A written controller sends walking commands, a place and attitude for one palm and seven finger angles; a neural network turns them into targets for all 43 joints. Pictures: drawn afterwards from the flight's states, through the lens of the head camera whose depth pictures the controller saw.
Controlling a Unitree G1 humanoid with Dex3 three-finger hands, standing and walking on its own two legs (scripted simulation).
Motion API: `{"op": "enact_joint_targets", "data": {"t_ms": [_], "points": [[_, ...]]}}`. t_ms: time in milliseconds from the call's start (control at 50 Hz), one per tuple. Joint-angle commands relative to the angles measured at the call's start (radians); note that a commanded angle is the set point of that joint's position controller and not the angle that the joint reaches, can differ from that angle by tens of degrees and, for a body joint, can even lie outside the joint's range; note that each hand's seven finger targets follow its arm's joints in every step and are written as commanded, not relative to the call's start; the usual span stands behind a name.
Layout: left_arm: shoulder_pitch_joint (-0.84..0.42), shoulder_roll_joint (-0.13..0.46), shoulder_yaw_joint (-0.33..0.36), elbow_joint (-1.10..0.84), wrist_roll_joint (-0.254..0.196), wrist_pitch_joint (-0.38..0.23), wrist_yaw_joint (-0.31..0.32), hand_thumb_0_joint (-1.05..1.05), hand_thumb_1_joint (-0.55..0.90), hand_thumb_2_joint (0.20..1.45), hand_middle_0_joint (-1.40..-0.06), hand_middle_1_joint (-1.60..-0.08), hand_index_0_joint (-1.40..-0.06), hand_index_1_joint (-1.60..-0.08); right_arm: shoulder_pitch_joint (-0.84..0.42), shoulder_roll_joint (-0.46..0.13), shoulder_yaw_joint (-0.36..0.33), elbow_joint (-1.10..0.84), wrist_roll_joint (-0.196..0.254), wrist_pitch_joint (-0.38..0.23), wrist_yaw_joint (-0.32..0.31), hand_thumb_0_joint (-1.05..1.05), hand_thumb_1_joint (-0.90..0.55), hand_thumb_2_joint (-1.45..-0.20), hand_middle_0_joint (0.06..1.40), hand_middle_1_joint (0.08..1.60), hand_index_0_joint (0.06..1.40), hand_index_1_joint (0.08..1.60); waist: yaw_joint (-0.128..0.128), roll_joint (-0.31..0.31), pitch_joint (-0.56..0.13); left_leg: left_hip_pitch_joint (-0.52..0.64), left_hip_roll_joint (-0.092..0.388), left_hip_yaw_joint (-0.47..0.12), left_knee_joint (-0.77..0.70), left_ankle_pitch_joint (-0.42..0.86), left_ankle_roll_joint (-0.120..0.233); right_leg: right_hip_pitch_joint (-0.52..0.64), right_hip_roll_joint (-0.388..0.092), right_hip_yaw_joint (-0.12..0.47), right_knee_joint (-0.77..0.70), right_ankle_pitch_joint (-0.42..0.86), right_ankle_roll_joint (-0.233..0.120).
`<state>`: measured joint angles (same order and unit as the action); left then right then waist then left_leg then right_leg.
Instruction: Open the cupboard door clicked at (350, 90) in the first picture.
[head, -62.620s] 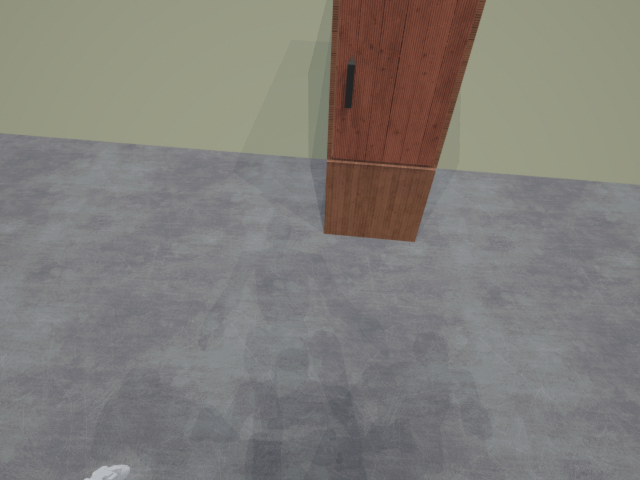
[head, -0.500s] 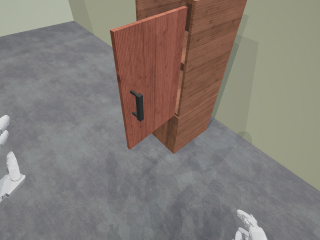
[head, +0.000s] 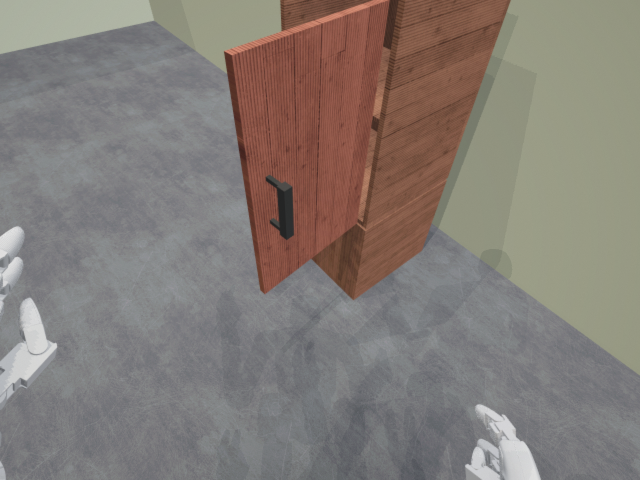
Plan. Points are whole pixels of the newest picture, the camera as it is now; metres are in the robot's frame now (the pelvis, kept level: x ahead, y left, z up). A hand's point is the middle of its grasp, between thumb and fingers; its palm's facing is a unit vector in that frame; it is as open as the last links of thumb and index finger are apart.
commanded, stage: stop stepping back and stand still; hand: left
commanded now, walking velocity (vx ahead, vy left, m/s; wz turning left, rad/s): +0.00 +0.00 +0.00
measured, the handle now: (279, 207) +0.61 +0.12 -0.06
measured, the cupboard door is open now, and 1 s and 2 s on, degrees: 96 96 96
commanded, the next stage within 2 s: let the arm hang, fingers relaxed in 0.22 s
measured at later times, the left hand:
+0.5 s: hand (141, 462) +0.16 +0.24 -0.09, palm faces +0.03 -0.92 -0.39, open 7.4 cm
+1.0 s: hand out of the picture -0.02 +0.22 -0.16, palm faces +0.02 -0.95 -0.30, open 7.3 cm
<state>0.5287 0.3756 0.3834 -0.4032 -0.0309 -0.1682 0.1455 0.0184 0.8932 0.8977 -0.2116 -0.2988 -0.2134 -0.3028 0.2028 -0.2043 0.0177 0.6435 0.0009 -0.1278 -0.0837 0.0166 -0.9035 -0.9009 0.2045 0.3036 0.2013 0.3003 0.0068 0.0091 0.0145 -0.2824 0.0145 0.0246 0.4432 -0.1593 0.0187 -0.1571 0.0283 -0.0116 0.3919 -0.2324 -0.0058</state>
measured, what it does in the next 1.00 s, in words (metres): stands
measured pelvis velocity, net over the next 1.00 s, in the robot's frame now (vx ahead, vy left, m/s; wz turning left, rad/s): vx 0.00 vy -0.01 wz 0.02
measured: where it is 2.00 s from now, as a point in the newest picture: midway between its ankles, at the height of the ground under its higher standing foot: outside the picture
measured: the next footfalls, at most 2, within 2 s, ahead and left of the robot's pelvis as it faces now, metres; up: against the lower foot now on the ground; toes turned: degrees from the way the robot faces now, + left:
none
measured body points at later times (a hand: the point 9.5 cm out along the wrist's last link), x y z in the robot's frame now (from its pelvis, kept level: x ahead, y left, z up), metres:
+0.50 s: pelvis +0.00 +0.01 -0.01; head +0.01 -0.02 +0.44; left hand +0.15 +0.29 -0.06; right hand +0.15 -0.25 -0.13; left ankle +0.05 +0.10 -0.74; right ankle -0.01 -0.12 -0.74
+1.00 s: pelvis +0.00 -0.01 +0.00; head +0.01 -0.02 +0.45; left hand -0.02 +0.27 -0.14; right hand +0.03 -0.26 -0.16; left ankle +0.05 +0.10 -0.74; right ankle -0.01 -0.12 -0.74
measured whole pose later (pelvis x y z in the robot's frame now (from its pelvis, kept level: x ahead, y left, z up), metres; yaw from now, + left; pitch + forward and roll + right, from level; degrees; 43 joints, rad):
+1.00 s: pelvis +0.00 -0.01 +0.00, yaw +1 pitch -2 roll +0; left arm 0.28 0.26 0.01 1.14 0.01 0.01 0.01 0.01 0.92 0.90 -0.20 -0.30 -0.20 -0.30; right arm 0.22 -0.24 0.00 1.11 -0.01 0.02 -0.02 0.01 -0.91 -0.90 0.20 0.30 0.20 0.30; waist 0.00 0.04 0.06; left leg -0.24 0.00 0.01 0.42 -0.15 0.01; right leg -0.13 0.02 -0.03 0.41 -0.25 -0.02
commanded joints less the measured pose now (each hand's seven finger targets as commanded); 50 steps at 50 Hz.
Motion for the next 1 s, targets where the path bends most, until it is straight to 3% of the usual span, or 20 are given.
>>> {"op": "enact_joint_targets", "data": {"t_ms": [0, 120, 280, 300, 320, 340, 380, 440, 460, 500, 540, 580, 640, 740, 760, 980], "points": [[-0.015, 0.207, 0.135, -0.267, -0.006, -0.077, 0.02, 0.0, 0.9, 0.9, -0.2, -0.3, -0.2, -0.3, -0.088, -0.121, -0.046, -0.165, -0.002, -0.053, -0.009, 0.0, -0.9, -0.9, 0.2, 0.3, 0.2, 0.3, -0.002, 0.067, -0.131, 0.107, 0.053, -0.064, -0.073, 0.125, -0.005, -0.006, -0.046, 0.044, -0.054, 0.152, 0.008], [0.048, 0.202, 0.152, -0.254, -0.019, -0.076, 0.02, 0.0, 0.9, 0.9, -0.2, -0.3, -0.2, -0.3, -0.085, -0.121, -0.048, -0.173, 0.0, -0.033, -0.004, 0.0, -0.9, -0.9, 0.2, 0.3, 0.2, 0.3, -0.006, 0.072, -0.133, 0.107, 0.056, -0.059, -0.057, 0.167, -0.014, -0.009, -0.052, 0.046, -0.055, 0.183, 0.004], [0.019, 0.19, 0.129, -0.236, -0.02, -0.073, 0.017, 0.0, 0.9, 0.9, -0.2, -0.3, -0.2, -0.3, -0.089, -0.125, -0.047, -0.177, 0.002, -0.026, -0.009, 0.0, -0.9, -0.9, 0.2, 0.3, 0.2, 0.3, -0.008, 0.054, -0.116, 0.107, 0.063, -0.063, -0.08, 0.133, -0.011, -0.021, -0.047, 0.037, -0.063, 0.154, 0.011], [-0.072, 0.018, -0.287, 0.537, 0.063, 0.058, -0.122, 0.0, 0.9, 0.9, -0.2, -0.3, -0.2, -0.3, -0.144, -0.3, -0.094, 0.071, 0.013, -0.074, 0.085, 0.0, -0.9, -0.9, 0.2, 0.3, 0.2, 0.3, -0.045, 0.072, -0.026, -0.009, 0.103, -0.114, 0.06, 0.275, 0.009, -0.137, -0.112, -0.001, 0.093, 0.204, -0.017], [-0.08, 0.013, -0.259, 0.57, 0.054, 0.138, -0.14, 0.0, 0.9, 0.9, -0.2, -0.3, -0.2, -0.3, -0.063, -0.262, -0.095, 0.08, 0.011, -0.003, 0.088, 0.0, -0.9, -0.9, 0.2, 0.3, 0.2, 0.3, -0.031, 0.081, -0.102, 0.053, 0.109, -0.099, 0.045, 0.311, 0.001, -0.14, -0.106, 0.05, 0.078, 0.112, -0.02], [-0.083, 0.001, -0.265, 0.561, 0.053, 0.161, -0.143, 0.0, 0.9, 0.9, -0.2, -0.3, -0.2, -0.3, -0.053, -0.254, -0.088, 0.061, 0.009, 0.018, 0.084, 0.0, -0.9, -0.9, 0.2, 0.3, 0.2, 0.3, -0.029, 0.098, -0.089, 0.046, 0.124, -0.112, 0.034, 0.283, 0.013, -0.159, -0.089, 0.031, 0.103, 0.019, -0.014], [-0.121, 0.007, -0.276, 0.65, 0.06, 0.15, -0.143, 0.0, 0.9, 0.9, -0.2, -0.3, -0.2, -0.3, -0.059, -0.247, -0.073, 0.07, -0.007, 0.042, 0.082, 0.0, -0.9, -0.9, 0.2, 0.3, 0.2, 0.3, -0.007, -0.013, -0.135, -0.014, 0.14, -0.168, 0.022, 0.246, 0.053, -0.096, -0.074, 0.037, 0.138, -0.013, -0.024], [-0.208, 0.055, -0.286, 0.821, 0.069, 0.144, -0.144, 0.0, 0.9, 0.9, -0.2, -0.3, -0.2, -0.3, -0.076, -0.252, -0.066, 0.104, -0.021, 0.067, 0.085, 0.0, -0.9, -0.9, 0.2, 0.3, 0.2, 0.3, -0.006, -0.223, -0.123, 0.0, 0.088, -0.154, 0.047, 0.12, 0.043, -0.089, -0.12, 0.099, 0.062, 0.035, -0.053], [-0.239, 0.069, -0.292, 0.879, 0.067, 0.145, -0.141, 0.0, 0.9, 0.9, -0.2, -0.3, -0.2, -0.3, -0.074, -0.252, -0.066, 0.114, -0.022, 0.078, 0.086, 0.0, -0.9, -0.9, 0.2, 0.3, 0.2, 0.3, -0.013, -0.241, -0.107, 0.021, 0.069, -0.137, 0.059, 0.106, 0.035, -0.111, -0.139, 0.118, 0.043, 0.045, -0.065], [-0.283, 0.063, -0.314, 0.987, 0.06, 0.153, -0.136, 0.0, 0.9, 0.9, -0.2, -0.3, -0.2, -0.3, -0.072, -0.236, -0.059, 0.157, -0.027, 0.097, 0.086, 0.0, -0.9, -0.9, 0.2, 0.3, 0.2, 0.3, -0.025, -0.145, -0.068, 0.054, 0.05, -0.119, 0.047, 0.085, 0.025, -0.148, -0.151, 0.131, 0.023, 0.023, -0.075], [-0.287, 0.05, -0.33, 1.081, 0.054, 0.159, -0.132, 0.0, 0.9, 0.9, -0.2, -0.3, -0.2, -0.3, -0.073, -0.222, -0.05, 0.193, -0.029, 0.107, 0.085, 0.0, -0.9, -0.9, 0.2, 0.3, 0.2, 0.3, -0.018, -0.006, -0.047, 0.05, 0.062, -0.136, -0.01, 0.075, 0.025, -0.119, -0.125, 0.121, 0.024, -0.008, -0.061], [-0.265, 0.041, -0.338, 1.174, 0.05, 0.159, -0.131, 0.0, 0.9, 0.9, -0.2, -0.3, -0.2, -0.3, -0.069, -0.206, -0.044, 0.229, -0.027, 0.113, 0.081, 0.0, -0.9, -0.9, 0.2, 0.3, 0.2, 0.3, -0.008, 0.084, -0.04, 0.03, 0.066, -0.143, -0.04, 0.036, 0.024, -0.075, -0.117, 0.114, 0.008, -0.024, -0.055], [-0.237, 0.016, -0.339, 1.286, 0.045, 0.158, -0.13, 0.0, 0.9, 0.9, -0.2, -0.3, -0.2, -0.3, -0.044, -0.179, -0.041, 0.286, -0.025, 0.12, 0.071, 0.0, -0.9, -0.9, 0.2, 0.3, 0.2, 0.3, -0.005, 0.164, -0.026, 0.031, 0.065, -0.145, -0.071, -0.051, 0.02, -0.056, -0.114, 0.112, -0.025, -0.051, -0.063], [-0.234, 0.015, -0.344, 1.404, 0.04, 0.153, -0.133, 0.0, 0.9, 0.9, -0.2, -0.3, -0.2, -0.3, 0.002, -0.184, -0.049, 0.356, -0.019, 0.123, 0.061, 0.0, -0.9, -0.9, 0.2, 0.3, 0.2, 0.3, -0.008, 0.11, -0.029, 0.066, 0.076, -0.146, -0.077, -0.055, 0.019, -0.042, -0.122, 0.103, -0.068, -0.045, -0.07], [-0.238, 0.016, -0.344, 1.42, 0.041, 0.152, -0.132, 0.0, 0.9, 0.9, -0.2, -0.3, -0.2, -0.3, 0.009, -0.191, -0.052, 0.364, -0.016, 0.124, 0.059, 0.0, -0.9, -0.9, 0.2, 0.3, 0.2, 0.3, -0.01, 0.053, -0.016, 0.078, 0.081, -0.145, -0.075, -0.041, 0.019, -0.053, -0.119, 0.099, -0.077, -0.046, -0.07], [-0.263, 0.018, -0.353, 1.5, 0.04, 0.152, -0.124, 0.0, 0.9, 0.9, -0.2, -0.3, -0.2, -0.3, 0.021, -0.189, -0.055, 0.433, -0.018, 0.125, 0.058, 0.0, -0.9, -0.9, 0.2, 0.3, 0.2, 0.3, -0.014, -0.038, 0.056, 0.11, 0.084, -0.128, -0.108, -0.025, 0.02, -0.094, -0.129, 0.101, -0.116, -0.072, -0.063]]}}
